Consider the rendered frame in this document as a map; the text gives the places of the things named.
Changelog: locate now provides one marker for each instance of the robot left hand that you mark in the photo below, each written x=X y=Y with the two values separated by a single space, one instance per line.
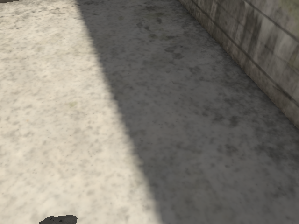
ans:
x=68 y=219

